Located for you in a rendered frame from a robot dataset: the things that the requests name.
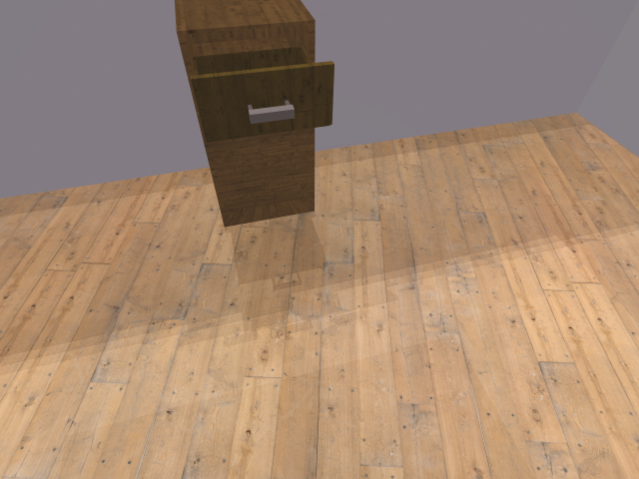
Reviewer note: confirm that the handle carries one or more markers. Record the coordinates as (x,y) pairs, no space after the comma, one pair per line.
(271,113)

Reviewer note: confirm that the cabinet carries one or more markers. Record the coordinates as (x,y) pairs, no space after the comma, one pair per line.
(260,177)

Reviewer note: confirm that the drawer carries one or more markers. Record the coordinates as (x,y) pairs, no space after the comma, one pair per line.
(225,84)

